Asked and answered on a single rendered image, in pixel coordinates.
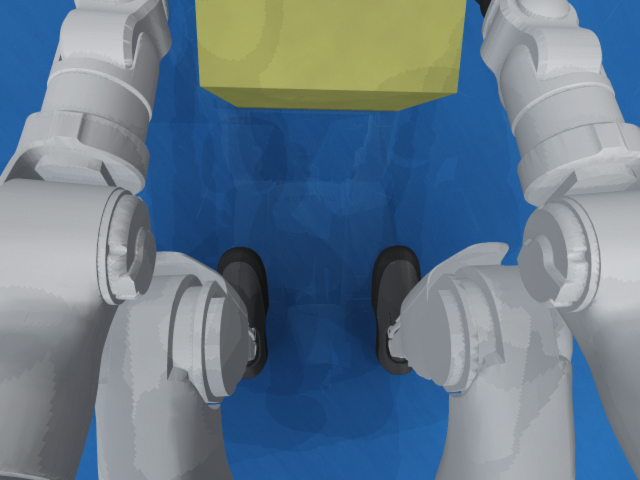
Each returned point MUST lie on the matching left robot shin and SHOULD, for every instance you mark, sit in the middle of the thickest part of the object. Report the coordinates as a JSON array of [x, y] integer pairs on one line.
[[176, 263]]

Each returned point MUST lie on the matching robot right thigh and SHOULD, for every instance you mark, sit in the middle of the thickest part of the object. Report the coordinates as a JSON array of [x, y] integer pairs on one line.
[[482, 333]]

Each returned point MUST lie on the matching robot right forearm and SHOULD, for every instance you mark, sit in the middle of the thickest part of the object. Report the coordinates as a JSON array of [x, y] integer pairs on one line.
[[570, 132]]

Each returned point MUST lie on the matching left robot upper arm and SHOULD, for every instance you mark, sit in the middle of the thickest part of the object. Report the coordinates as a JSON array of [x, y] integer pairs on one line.
[[70, 254]]

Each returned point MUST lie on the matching right robot upper arm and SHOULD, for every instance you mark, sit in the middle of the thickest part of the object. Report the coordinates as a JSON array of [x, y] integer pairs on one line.
[[581, 255]]

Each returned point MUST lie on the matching carton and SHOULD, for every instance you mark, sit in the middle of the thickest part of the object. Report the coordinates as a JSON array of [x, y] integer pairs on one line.
[[363, 55]]

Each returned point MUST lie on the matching robot left forearm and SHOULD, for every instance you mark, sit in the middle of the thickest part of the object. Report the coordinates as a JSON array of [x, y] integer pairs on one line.
[[100, 95]]

